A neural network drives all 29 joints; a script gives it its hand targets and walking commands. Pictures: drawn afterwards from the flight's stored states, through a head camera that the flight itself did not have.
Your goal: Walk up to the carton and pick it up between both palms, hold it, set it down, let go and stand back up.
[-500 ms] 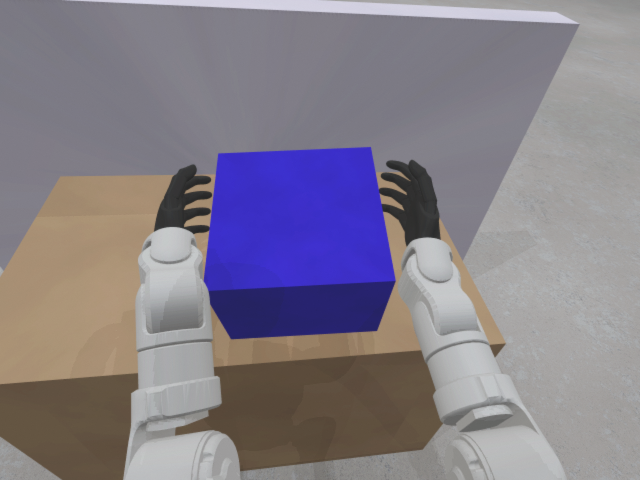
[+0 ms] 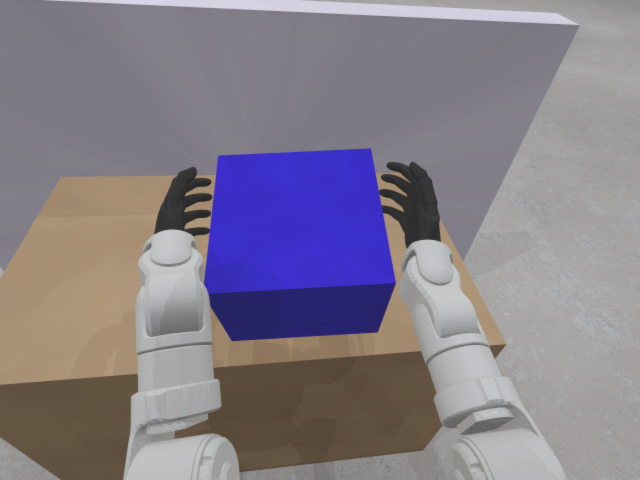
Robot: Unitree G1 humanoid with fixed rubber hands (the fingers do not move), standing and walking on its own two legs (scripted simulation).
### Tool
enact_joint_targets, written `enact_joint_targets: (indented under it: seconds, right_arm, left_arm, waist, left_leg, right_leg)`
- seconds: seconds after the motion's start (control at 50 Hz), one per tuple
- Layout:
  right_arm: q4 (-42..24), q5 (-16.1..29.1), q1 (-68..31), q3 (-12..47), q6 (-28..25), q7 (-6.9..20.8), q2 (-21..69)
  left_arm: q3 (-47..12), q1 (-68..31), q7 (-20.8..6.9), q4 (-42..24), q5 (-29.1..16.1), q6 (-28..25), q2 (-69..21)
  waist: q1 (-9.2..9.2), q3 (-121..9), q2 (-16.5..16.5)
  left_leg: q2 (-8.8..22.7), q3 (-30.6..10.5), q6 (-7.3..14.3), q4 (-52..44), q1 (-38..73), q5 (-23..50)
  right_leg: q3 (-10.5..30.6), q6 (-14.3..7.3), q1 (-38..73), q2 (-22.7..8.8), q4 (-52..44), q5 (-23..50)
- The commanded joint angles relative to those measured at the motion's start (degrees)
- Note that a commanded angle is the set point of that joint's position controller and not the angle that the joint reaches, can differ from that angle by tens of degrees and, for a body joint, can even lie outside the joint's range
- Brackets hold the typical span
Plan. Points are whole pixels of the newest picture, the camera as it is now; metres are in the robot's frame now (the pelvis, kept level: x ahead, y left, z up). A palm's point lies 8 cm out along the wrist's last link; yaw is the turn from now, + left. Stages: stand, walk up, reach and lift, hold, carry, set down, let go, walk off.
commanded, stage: hold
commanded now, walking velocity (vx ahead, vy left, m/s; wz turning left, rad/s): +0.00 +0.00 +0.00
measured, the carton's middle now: (300, 246) +0.40 -0.01 +0.10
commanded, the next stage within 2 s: none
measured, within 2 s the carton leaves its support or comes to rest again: neither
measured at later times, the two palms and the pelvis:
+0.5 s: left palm (160, 233) +0.36 +0.16 +0.17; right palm (409, 228) +0.35 -0.13 +0.17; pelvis +0.00 +0.00 +0.00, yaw +1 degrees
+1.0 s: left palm (154, 229) +0.36 +0.16 +0.17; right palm (402, 217) +0.36 -0.12 +0.18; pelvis +0.01 +0.00 +0.00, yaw +2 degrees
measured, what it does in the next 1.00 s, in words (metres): stands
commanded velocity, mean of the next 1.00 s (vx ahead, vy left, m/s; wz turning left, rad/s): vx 0.00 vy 0.00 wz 0.00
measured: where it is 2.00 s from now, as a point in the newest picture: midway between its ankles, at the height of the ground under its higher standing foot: outside the picture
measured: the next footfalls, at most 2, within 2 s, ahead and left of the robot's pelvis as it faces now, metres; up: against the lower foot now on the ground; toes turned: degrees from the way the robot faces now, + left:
none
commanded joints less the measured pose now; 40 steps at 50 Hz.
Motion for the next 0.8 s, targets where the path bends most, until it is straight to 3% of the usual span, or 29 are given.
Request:
enact_joint_targets:
  seconds: [0.0, 0.04, 0.1, 0.18, 0.2, 0.24, 0.3, 0.34, 0.42, 0.5, 0.54, 0.62, 0.68, 0.74, 0.78]
  right_arm:
    - [-8.7, 1.3, -38.5, 19.7, -0.2, 8.7, 21.5]
    - [-8.3, 0.9, -38.7, 20.0, 0.1, 8.8, 22.1]
    - [-7.8, -0.4, -36.9, 18.7, 0.4, 8.0, 22.4]
    - [-11.8, 0.9, -34.4, 21.1, 0.5, 6.3, 24.1]
    - [-12.6, 1.6, -34.9, 21.4, 1.0, 5.8, 23.8]
    - [-12.3, 1.9, -31.6, 21.0, 2.3, 4.9, 22.9]
    - [-7.5, 0.8, -31.2, 17.8, 3.8, 5.4, 22.5]
    - [-6.8, -0.3, -33.7, 17.2, 3.5, 6.6, 22.4]
    - [-10.9, 0.8, -37.4, 18.0, 1.2, 7.9, 21.9]
    - [-11.5, 2.1, -38.1, 19.3, 1.0, 7.7, 21.5]
    - [-10.4, 1.7, -38.4, 19.7, 1.2, 7.9, 21.8]
    - [-4.5, -1.2, -37.8, 17.1, 1.7, 8.8, 23.4]
    - [-3.9, -2.8, -41.9, 15.5, 0.3, 9.2, 23.9]
    - [-6.4, -2.7, -42.5, 16.1, -1.3, 9.0, 24.5]
    - [-9.1, -0.9, -38.8, 17.7, -1.5, 8.0, 25.1]
  left_arm:
    - [-20.5, -31.5, -7.1, -3.9, -8.5, -4.7, -21.3]
    - [-19.5, -30.9, -7.1, -3.3, -7.5, -4.0, -21.0]
    - [-21.7, -33.9, -7.5, -6.7, -9.3, -4.9, -21.5]
    - [-27.6, -34.4, -7.8, -11.4, -13.3, -5.6, -23.0]
    - [-27.4, -33.9, -8.1, -11.3, -13.1, -5.3, -22.7]
    - [-28.3, -31.5, -8.5, -12.2, -12.9, -4.3, -22.9]
    - [-25.0, -31.8, -9.8, -7.4, -11.0, -3.3, -23.0]
    - [-21.8, -32.0, -10.1, -3.1, -8.7, -3.2, -22.8]
    - [-22.1, -33.2, -8.6, -7.4, -9.1, -3.9, -23.7]
    - [-22.0, -32.4, -8.0, -7.4, -9.5, -3.8, -22.9]
    - [-22.3, -33.1, -7.7, -6.2, -10.0, -4.3, -22.4]
    - [-16.3, -32.6, -8.2, 1.3, -6.9, -4.2, -20.4]
    - [-16.7, -38.7, -8.3, 0.2, -7.6, -5.8, -21.3]
    - [-22.9, -41.8, -7.4, -3.4, -11.5, -7.9, -23.0]
    - [-27.8, -40.3, -6.7, -9.1, -14.0, -8.7, -24.9]
  waist:
    - [3.83, -24.0, 6.0]
    - [4.43, -23.4, 5.4]
    - [1.64, -26.3, 3.6]
    - [-2.12, -33.1, 5.7]
    - [-2.44, -32.0, 5.2]
    - [-3.78, -30.5, 7.2]
    - [-3.32, -22.2, 7.5]
    - [-1.21, -19.4, 6.0]
    - [0.86, -24.4, 6.7]
    - [1.11, -26.0, 5.3]
    - [1.74, -25.8, 5.0]
    - [4.38, -18.0, 1.3]
    - [3.47, -23.2, 3.3]
    - [0.62, -31.5, 6.0]
    - [-1.84, -36.4, 8.8]
  left_leg:
    - [-2.6, 2.1, 2.6, -1.2, 7.1, 6.0]
    - [-2.8, 2.7, 3.4, -1.5, 6.1, 4.2]
    - [-3.4, 2.9, 3.4, -1.4, 6.8, 3.1]
    - [-4.2, 2.2, 1.8, 2.1, 11.0, 13.1]
    - [-4.1, 1.7, 1.7, 2.2, 10.5, 14.2]
    - [-4.3, 1.2, 0.3, 2.4, 12.2, 15.5]
    - [-4.3, 1.2, 0.6, -0.1, 7.9, 5.4]
    - [-3.8, 1.4, 1.5, -2.6, 5.3, 1.1]
    - [-3.4, 1.8, 0.6, -1.0, 8.7, 8.1]
    - [-3.2, 1.6, 0.9, 0.9, 11.6, 11.9]
    - [-3.3, 1.9, 1.6, 0.3, 9.7, 8.4]
    - [-3.6, 3.7, 4.4, -4.5, 2.5, -5.2]
    - [-3.9, 4.0, 4.8, -4.2, 2.4, -5.7]
    - [-3.8, 3.4, 3.2, -0.8, 7.2, 3.2]
    - [-3.6, 1.9, 0.9, 2.7, 12.6, 14.3]
  right_leg:
    - [-4.2, 0.6, -3.2, 3.0, -1.8, 3.3]
    - [-3.5, 1.2, -2.6, 2.7, -1.8, 2.8]
    - [-4.0, 1.6, -2.4, 2.8, -1.6, 3.0]
    - [-2.9, 1.9, 1.3, 2.9, 0.3, 15.8]
    - [-2.9, 2.3, 2.0, 3.0, 0.2, 17.6]
    - [-3.5, 2.0, 1.9, 3.4, 0.0, 16.9]
    - [-3.8, 1.4, -2.3, 2.8, -1.8, 5.7]
    - [-4.0, 1.3, -3.3, 2.6, -2.9, -0.3]
    - [-5.3, 1.0, -2.9, 3.7, -1.7, 3.5]
    - [-4.5, 0.8, -2.8, 4.0, -1.4, 6.2]
    - [-4.0, 0.8, -2.4, 3.5, -1.7, 4.4]
    - [-3.5, 1.7, -4.1, 2.3, -3.2, -5.3]
    - [-3.6, 1.6, -4.5, 1.7, -2.4, -5.4]
    - [-4.1, 1.2, -3.7, 2.7, -0.9, 2.9]
    - [-3.9, 0.8, -2.4, 3.5, 0.3, 11.1]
